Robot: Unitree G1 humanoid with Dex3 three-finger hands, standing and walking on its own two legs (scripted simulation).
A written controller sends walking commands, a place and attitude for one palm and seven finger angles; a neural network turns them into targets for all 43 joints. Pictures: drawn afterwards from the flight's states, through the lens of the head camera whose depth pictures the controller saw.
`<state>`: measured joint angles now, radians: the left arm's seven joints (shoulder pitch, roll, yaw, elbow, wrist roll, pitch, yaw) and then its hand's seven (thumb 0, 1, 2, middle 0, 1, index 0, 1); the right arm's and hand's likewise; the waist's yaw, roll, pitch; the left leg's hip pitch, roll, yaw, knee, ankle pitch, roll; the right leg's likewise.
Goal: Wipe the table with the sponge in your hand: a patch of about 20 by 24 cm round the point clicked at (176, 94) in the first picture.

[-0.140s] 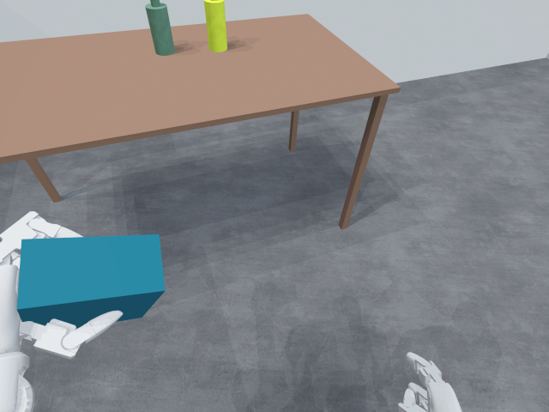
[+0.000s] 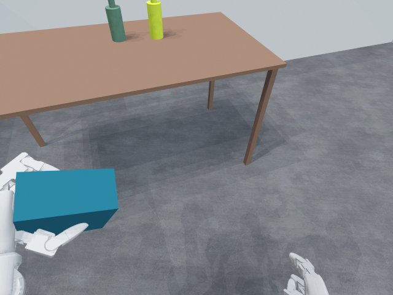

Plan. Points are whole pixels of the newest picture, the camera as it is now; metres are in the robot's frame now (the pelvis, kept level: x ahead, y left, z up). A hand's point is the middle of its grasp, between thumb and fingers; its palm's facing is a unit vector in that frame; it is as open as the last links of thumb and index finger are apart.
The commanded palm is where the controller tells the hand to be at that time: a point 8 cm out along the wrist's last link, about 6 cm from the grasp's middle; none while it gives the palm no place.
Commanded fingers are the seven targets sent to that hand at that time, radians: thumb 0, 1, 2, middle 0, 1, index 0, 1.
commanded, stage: stand and wait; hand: left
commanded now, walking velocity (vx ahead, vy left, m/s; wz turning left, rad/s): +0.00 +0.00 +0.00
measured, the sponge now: (81, 203) +0.23 +0.20 +0.14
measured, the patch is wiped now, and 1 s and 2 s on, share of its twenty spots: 0.00 0.00 0.00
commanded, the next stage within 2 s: look at it before walking up in 0.12 s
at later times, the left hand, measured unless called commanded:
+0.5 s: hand (47, 206) +0.21 +0.24 +0.16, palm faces +0.41 -0.83 -0.38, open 10.3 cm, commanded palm +0.15 +0.29 +0.18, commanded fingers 0.00 0.10 1.30 -1.20 -1.60 -1.20 -1.60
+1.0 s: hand (38, 184) +0.24 +0.26 +0.17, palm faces +0.53 -0.71 -0.46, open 10.3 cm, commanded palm +0.18 +0.30 +0.18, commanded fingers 0.00 0.10 1.30 -1.20 -1.60 -1.20 -1.60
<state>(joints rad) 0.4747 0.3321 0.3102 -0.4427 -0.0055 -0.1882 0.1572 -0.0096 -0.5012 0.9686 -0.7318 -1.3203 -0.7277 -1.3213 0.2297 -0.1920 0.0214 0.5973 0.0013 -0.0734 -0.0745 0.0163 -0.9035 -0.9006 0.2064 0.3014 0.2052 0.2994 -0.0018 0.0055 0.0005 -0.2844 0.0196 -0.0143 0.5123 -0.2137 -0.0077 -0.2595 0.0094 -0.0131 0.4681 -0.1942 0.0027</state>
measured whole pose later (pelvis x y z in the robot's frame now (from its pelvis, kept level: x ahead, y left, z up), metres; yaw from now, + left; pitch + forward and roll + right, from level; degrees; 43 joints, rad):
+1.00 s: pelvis +0.08 -0.01 +0.00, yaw +13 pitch +1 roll -1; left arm 0.52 0.37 0.35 -0.53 -0.01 -0.20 0.14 -0.01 -0.50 0.98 -0.74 -1.33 -0.73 -1.33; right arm 0.25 -0.13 0.03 0.64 -0.01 -0.11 -0.05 0.02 -0.90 -0.90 0.21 0.30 0.21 0.30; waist -0.01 0.03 0.02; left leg -0.26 0.02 -0.10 0.54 -0.30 -0.02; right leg -0.36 -0.02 -0.11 0.67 -0.41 0.05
